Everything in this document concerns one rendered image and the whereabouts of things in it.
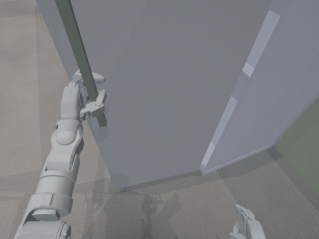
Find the fridge door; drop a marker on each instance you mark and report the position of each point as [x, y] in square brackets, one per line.
[170, 68]

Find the robot right hand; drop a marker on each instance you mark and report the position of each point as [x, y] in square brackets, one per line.
[253, 229]

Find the robot left hand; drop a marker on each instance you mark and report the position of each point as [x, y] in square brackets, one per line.
[75, 95]

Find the left robot forearm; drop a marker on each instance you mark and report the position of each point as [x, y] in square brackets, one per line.
[53, 195]

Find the handle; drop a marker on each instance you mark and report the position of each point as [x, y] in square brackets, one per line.
[70, 23]

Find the robot left upper arm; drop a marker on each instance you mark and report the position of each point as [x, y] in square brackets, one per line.
[45, 230]

